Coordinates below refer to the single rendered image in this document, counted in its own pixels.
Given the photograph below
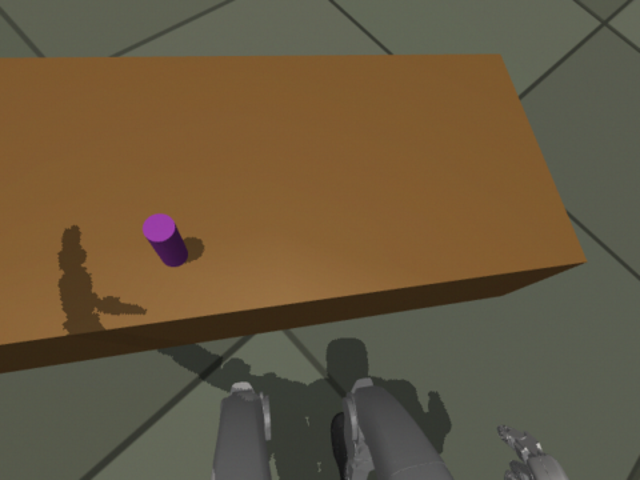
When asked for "right robot foot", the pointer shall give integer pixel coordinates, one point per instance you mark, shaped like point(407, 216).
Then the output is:
point(338, 444)

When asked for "can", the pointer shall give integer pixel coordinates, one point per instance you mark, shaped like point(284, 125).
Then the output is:
point(162, 233)

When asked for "right robot hand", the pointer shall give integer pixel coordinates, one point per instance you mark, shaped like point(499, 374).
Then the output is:
point(539, 466)

